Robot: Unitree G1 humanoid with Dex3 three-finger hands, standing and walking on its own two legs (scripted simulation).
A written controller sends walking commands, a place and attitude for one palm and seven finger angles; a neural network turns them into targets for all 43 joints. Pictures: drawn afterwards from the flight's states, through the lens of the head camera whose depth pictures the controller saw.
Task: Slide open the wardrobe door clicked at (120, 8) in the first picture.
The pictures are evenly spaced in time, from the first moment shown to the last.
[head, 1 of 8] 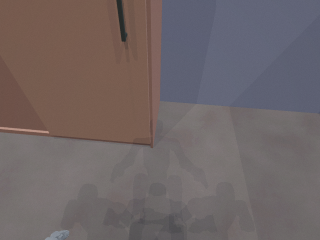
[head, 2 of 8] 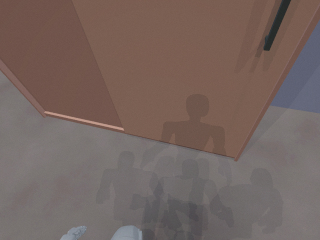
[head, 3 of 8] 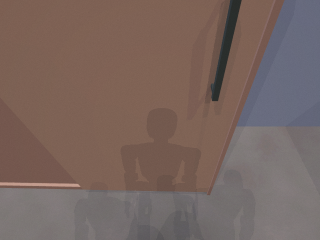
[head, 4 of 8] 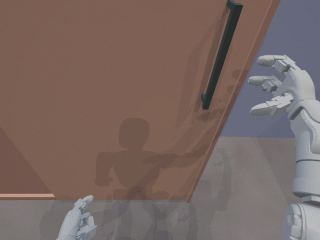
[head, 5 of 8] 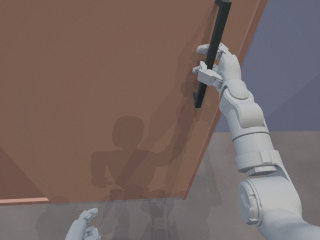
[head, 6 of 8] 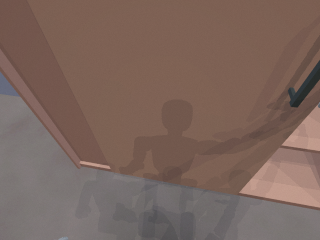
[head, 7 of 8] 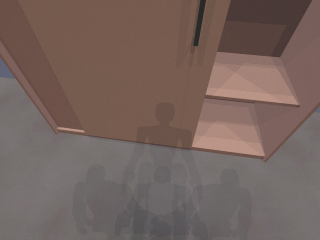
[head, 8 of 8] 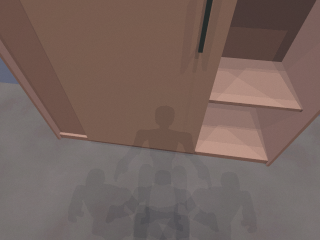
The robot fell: no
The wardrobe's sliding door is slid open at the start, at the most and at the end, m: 0.00 0.52 0.52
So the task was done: yes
